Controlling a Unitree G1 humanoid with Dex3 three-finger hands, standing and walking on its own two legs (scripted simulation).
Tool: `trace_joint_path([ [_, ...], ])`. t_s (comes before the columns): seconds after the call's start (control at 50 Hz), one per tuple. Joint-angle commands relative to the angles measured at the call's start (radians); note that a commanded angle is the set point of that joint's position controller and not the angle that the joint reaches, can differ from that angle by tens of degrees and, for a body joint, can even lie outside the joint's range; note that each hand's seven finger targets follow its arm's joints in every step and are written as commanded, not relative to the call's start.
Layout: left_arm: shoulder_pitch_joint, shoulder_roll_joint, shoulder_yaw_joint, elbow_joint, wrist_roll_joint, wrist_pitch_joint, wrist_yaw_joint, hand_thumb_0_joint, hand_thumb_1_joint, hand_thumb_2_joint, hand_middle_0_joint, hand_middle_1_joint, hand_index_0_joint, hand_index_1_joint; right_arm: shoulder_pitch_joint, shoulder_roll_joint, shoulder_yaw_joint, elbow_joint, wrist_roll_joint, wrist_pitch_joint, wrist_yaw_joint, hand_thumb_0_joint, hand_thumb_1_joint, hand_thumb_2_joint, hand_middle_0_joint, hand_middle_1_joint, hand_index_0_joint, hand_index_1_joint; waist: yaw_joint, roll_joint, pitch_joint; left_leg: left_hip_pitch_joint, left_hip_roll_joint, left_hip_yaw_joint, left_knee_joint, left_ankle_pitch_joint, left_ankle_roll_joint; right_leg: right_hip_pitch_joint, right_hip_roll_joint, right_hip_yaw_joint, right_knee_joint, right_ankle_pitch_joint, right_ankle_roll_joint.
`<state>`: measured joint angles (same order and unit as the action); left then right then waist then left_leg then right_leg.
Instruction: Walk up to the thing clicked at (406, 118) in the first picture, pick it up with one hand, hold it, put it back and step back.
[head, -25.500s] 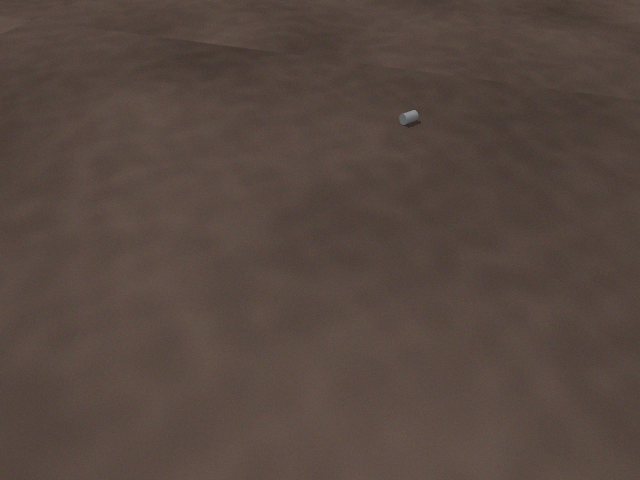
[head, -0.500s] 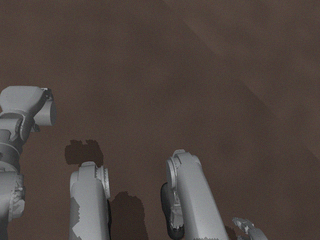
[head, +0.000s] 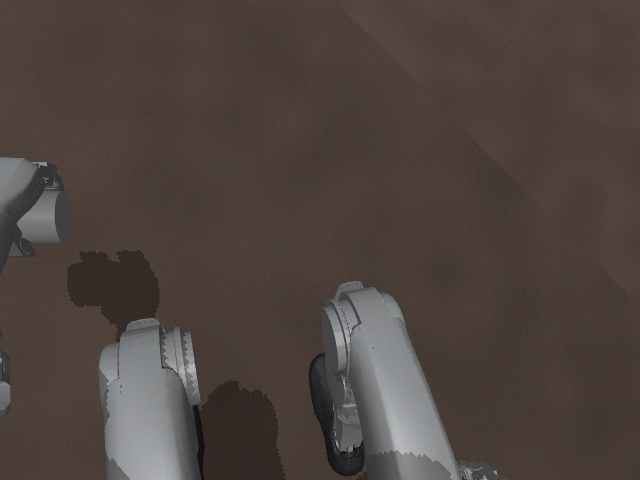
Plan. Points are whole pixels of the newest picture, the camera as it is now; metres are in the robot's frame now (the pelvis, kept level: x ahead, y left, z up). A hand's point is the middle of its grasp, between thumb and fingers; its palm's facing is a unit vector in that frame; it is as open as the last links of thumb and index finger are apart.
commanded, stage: crouch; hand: left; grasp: from above
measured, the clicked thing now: (20, 216) +0.47 +0.30 -0.18
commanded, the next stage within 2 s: lower in 0.12 s
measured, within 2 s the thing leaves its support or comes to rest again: neither
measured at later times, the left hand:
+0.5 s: hand (28, 228) +0.46 +0.30 -0.21, palm faces -0.50 -0.03 -0.87, open 9.5 cm
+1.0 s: hand (47, 228) +0.48 +0.29 -0.25, palm faces -0.48 -0.05 -0.88, open 9.4 cm
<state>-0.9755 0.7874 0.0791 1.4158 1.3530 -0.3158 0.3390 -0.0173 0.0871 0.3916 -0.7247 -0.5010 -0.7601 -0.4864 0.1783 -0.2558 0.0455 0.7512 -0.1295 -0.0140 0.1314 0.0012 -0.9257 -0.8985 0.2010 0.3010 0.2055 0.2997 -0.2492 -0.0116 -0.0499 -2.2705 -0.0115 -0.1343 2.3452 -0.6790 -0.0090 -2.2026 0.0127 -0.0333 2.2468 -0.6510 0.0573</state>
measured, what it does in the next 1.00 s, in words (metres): stands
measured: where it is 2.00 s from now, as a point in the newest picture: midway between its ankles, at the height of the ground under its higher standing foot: (266, 457)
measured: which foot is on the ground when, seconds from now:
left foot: down 0.00-1.00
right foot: down 0.00-1.00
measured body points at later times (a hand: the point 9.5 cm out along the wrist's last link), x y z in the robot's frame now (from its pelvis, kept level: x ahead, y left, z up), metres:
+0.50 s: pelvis +0.00 +0.00 -0.03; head +0.25 +0.09 +0.34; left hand +0.49 +0.30 -0.16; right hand +0.05 -0.28 -0.11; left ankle +0.08 +0.12 -0.32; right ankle +0.11 -0.14 -0.32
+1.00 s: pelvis +0.01 +0.00 -0.05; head +0.27 +0.10 +0.31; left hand +0.50 +0.29 -0.20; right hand +0.03 -0.27 -0.12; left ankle +0.08 +0.12 -0.32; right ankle +0.11 -0.14 -0.32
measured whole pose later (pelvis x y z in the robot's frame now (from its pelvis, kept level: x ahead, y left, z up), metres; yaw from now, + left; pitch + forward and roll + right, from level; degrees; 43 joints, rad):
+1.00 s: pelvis +0.01 +0.00 -0.05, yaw -4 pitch +31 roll -12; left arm -1.03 0.95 0.13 1.61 1.41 -0.33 0.48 -0.01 0.10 0.38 -0.73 -0.46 -0.77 -0.44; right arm 0.13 -0.28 0.17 0.71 -0.20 -0.06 0.16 0.00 -0.91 -0.89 0.20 0.30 0.21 0.30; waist -0.33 -0.08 0.06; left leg -2.37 -0.01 -0.21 2.53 -0.71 -0.01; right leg -2.28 0.04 -0.08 2.38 -0.66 0.07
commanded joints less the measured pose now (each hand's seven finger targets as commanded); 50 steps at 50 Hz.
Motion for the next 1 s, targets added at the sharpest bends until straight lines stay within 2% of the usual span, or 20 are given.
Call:
trace_joint_path([
  [0.0, -0.354, 0.267, 0.041, -0.137, -0.02, -0.003, 0.048, 0.0, 0.752, 0.706, -1.06, -0.651, -1.086, -0.625, 0.195, -0.263, -0.074, -0.015, -0.008, -0.009, -0.012, 0.0, -0.919, -0.906, 0.2, 0.3, 0.2, 0.3, -0.003, 0.345, -0.678, 0.56, -0.002, 0.077, -0.264, 0.156, 0.022, 0.264, 0.02, -0.113, -0.187, 0.158, -0.093],
  [0.04, -0.382, 0.289, 0.044, -0.16, -0.015, -0.005, 0.051, 0.0, 0.754, 0.699, -1.06, -0.648, -1.085, -0.621, 0.195, -0.264, -0.074, -0.016, -0.007, -0.008, -0.012, 0.0, -0.918, -0.905, 0.2, 0.3, 0.2, 0.3, -0.003, 0.337, -0.711, 0.55, -0.003, 0.081, -0.248, 0.169, 0.026, 0.289, 0.025, -0.114, -0.184, 0.174, -0.094],
  [0.06, -0.344, 0.289, 0.048, -0.116, -0.012, 0.0, 0.051, 0.0, 0.755, 0.709, -1.059, -0.665, -1.086, -0.638, 0.2, -0.262, -0.069, -0.015, -0.009, -0.009, -0.011, 0.0, -0.921, -0.906, 0.2, 0.3, 0.2, 0.3, -0.007, 0.315, -0.679, 0.522, -0.006, 0.091, -0.236, 0.167, 0.031, 0.3, 0.024, -0.11, -0.191, 0.174, -0.089],
  [0.16, -0.344, 0.299, 0.04, -0.14, -0.025, 0.001, 0.037, 0.0, 0.782, 0.686, -1.081, -0.656, -1.109, -0.628, 0.194, -0.263, -0.057, -0.024, -0.012, -0.007, -0.005, 0.0, -0.924, -0.907, 0.2, 0.3, 0.2, 0.3, -0.003, 0.324, -0.687, 0.508, -0.004, 0.095, -0.219, 0.173, 0.033, 0.331, 0.028, -0.111, -0.185, 0.185, -0.086],
  [0.22, -0.335, 0.314, 0.054, -0.146, -0.035, 0.0, 0.034, 0.0, 0.79, 0.7, -1.105, -0.637, -1.127, -0.615, 0.191, -0.269, -0.06, -0.023, -0.009, -0.004, -0.005, 0.0, -0.921, -0.905, 0.2, 0.3, 0.2, 0.3, 0.003, 0.319, -0.681, 0.498, -0.004, 0.094, -0.21, 0.184, 0.032, 0.32, 0.026, -0.112, -0.173, 0.191, -0.087],
  [0.3, -0.322, 0.28, 0.021, -0.093, -0.031, -0.011, 0.028, 0.0, 0.798, 0.694, -1.111, -0.63, -1.132, -0.608, 0.181, -0.271, -0.047, -0.025, -0.013, 0.0, -0.001, 0.0, -0.919, -0.904, 0.2, 0.3, 0.2, 0.3, -0.03, 0.292, -0.627, 0.473, 0.0, 0.076, -0.19, 0.178, 0.032, 0.284, 0.032, -0.129, -0.158, 0.188, -0.087],
  [0.36, -0.326, 0.306, 0.032, -0.092, -0.023, -0.029, 0.033, 0.0, 0.801, 0.717, -1.12, -0.636, -1.138, -0.618, 0.181, -0.275, -0.038, -0.024, -0.023, 0.0, 0.001, 0.0, -0.92, -0.904, 0.2, 0.3, 0.2, 0.3, -0.028, 0.316, -0.63, 0.473, -0.001, 0.082, -0.169, 0.201, 0.031, 0.296, 0.033, -0.127, -0.146, 0.211, -0.085],
  [0.46, -0.35, 0.339, 0.054, -0.091, -0.002, -0.063, 0.074, 0.0, 0.799, 0.7, -1.112, -0.639, -1.133, -0.617, 0.167, -0.289, -0.025, -0.026, -0.033, -0.001, 0.002, 0.0, -0.92, -0.904, 0.2, 0.3, 0.199, 0.3, -0.026, 0.372, -0.621, 0.522, 0.001, 0.065, -0.161, 0.209, 0.018, 0.234, 0.034, -0.143, -0.112, 0.2, -0.092],
  [0.48, -0.357, 0.362, 0.073, -0.092, 0.013, -0.068, 0.085, 0.0, 0.82, 0.692, -1.106, -0.657, -1.135, -0.627, 0.173, -0.298, -0.028, -0.031, -0.04, -0.003, 0.003, 0.0, -0.917, -0.903, 0.2, 0.3, 0.199, 0.3, -0.043, 0.379, -0.625, 0.516, 0.003, 0.067, -0.149, 0.225, 0.017, 0.242, 0.035, -0.15, -0.106, 0.216, -0.089],
  [0.56, -0.364, 0.364, 0.071, -0.063, 0.023, -0.071, 0.125, 0.0, 0.808, 0.685, -1.096, -0.652, -1.125, -0.622, 0.156, -0.297, -0.017, -0.029, -0.049, -0.007, 0.005, 0.0, -0.915, -0.902, 0.2, 0.3, 0.2, 0.3, -0.044, 0.38, -0.605, 0.49, 0.002, 0.067, -0.148, 0.154, 0.021, 0.215, 0.038, -0.153, -0.103, 0.166, -0.089],
  [0.58, -0.359, 0.38, 0.087, -0.072, 0.026, -0.071, 0.136, 0.0, 0.799, 0.696, -1.091, -0.651, -1.118, -0.623, 0.152, -0.301, -0.018, -0.029, -0.051, -0.008, 0.003, 0.0, -0.914, -0.901, 0.2, 0.3, 0.2, 0.3, -0.04, 0.39, -0.608, 0.497, 0.003, 0.064, -0.148, 0.155, 0.02, 0.208, 0.037, -0.158, -0.098, 0.162, -0.086],
  [0.64, -0.366, 0.378, 0.075, -0.055, 0.044, -0.059, 0.153, 0.0, 0.819, 0.709, -1.107, -0.653, -1.131, -0.628, 0.156, -0.3, -0.015, -0.021, -0.058, -0.018, 0.004, 0.0, -0.914, -0.901, 0.2, 0.3, 0.2, 0.3, -0.054, 0.399, -0.614, 0.502, 0.004, 0.067, -0.13, 0.167, 0.023, 0.206, 0.038, -0.156, -0.088, 0.184, -0.083],
  [0.74, -0.37, 0.37, 0.06, 0.011, 0.048, -0.033, 0.172, 0.0, 0.771, 0.703, -1.063, -0.623, -1.087, -0.597, 0.158, -0.308, 0.0, -0.021, -0.067, -0.031, 0.009, 0.0, -0.901, -0.896, 0.201, 0.3, 0.2, 0.3, -0.078, 0.404, -0.591, 0.488, 0.006, 0.054, -0.116, 0.193, 0.023, 0.192, 0.044, -0.169, -0.07, 0.211, -0.082],
  [0.8, -0.357, 0.382, 0.058, 0.051, 0.039, -0.02, 0.175, 0.0, 0.752, 0.671, -1.053, -0.596, -1.077, -0.571, 0.153, -0.314, 0.015, -0.021, -0.071, -0.04, 0.011, 0.0, -0.902, -0.896, 0.201, 0.3, 0.2, 0.3, -0.078, 0.394, -0.551, 0.451, 0.005, 0.056, -0.103, 0.176, 0.027, 0.199, 0.045, -0.168, -0.071, 0.202, -0.08],
  [0.82, -0.356, 0.4, 0.079, 0.018, 0.036, -0.021, 0.177, 0.0, 0.749, 0.669, -1.057, -0.584, -1.078, -0.56, 0.158, -0.324, 0.01, -0.033, -0.074, -0.045, 0.009, 0.0, -0.9, -0.896, 0.201, 0.3, 0.2, 0.3, -0.081, 0.38, -0.592, 0.474, 0.007, 0.053, -0.096, 0.224, 0.026, 0.229, 0.045, -0.172, -0.066, 0.249, -0.078],
  [0.84, -0.33, 0.373, 0.047, 0.075, 0.04, -0.014, 0.172, 0.0, 0.75, 0.643, -1.046, -0.591, -1.074, -0.561, 0.156, -0.32, 0.018, -0.019, -0.07, -0.046, 0.01, 0.0, -0.902, -0.896, 0.201, 0.3, 0.2, 0.3, -0.076, 0.384, -0.566, 0.46, 0.006, 0.054, -0.093, 0.203, 0.024, 0.214, 0.047, -0.169, -0.063, 0.226, -0.084],
  [0.88, -0.331, 0.39, 0.055, 0.07, 0.035, -0.016, 0.172, 0.0, 0.743, 0.642, -1.041, -0.593, -1.069, -0.563, 0.161, -0.319, 0.028, -0.024, -0.077, -0.05, 0.014, 0.0, -0.902, -0.896, 0.201, 0.3, 0.2, 0.3, -0.086, 0.381, -0.577, 0.443, 0.006, 0.054, -0.091, 0.206, 0.027, 0.257, 0.049, -0.17, -0.067, 0.239, -0.079],
  [0.94, -0.317, 0.455, 0.105, 0.062, 0.027, -0.017, 0.174, 0.0, 0.758, 0.608, -1.048, -0.578, -1.08, -0.544, 0.152, -0.338, 0.028, -0.049, -0.081, -0.055, 0.011, 0.0, -0.902, -0.896, 0.201, 0.3, 0.2, 0.3, -0.081, 0.37, -0.582, 0.439, 0.008, 0.054, -0.08, 0.213, 0.026, 0.27, 0.05, -0.174, -0.064, 0.241, -0.082],
  [0.96, -0.324, 0.428, 0.082, 0.059, 0.026, -0.021, 0.173, 0.0, 0.752, 0.623, -1.053, -0.566, -1.08, -0.538, 0.141, -0.343, 0.033, -0.056, -0.081, -0.055, 0.009, 0.0, -0.902, -0.896, 0.201, 0.3, 0.2, 0.3, -0.083, 0.381, -0.563, 0.437, 0.009, 0.048, -0.084, 0.215, 0.021, 0.252, 0.051, -0.183, -0.064, 0.233, -0.085],
  [0.98, -0.327, 0.442, 0.096, 0.055, 0.029, -0.027, 0.177, 0.0, 0.774, 0.619, -1.065, -0.568, -1.094, -0.537, 0.138, -0.347, 0.033, -0.061, -0.084, -0.055, 0.008, 0.0, -0.901, -0.896, 0.201, 0.3, 0.2, 0.3, -0.088, 0.392, -0.566, 0.453, 0.01, 0.046, -0.081, 0.225, 0.018, 0.249, 0.05, -0.186, -0.06, 0.239, -0.086],
])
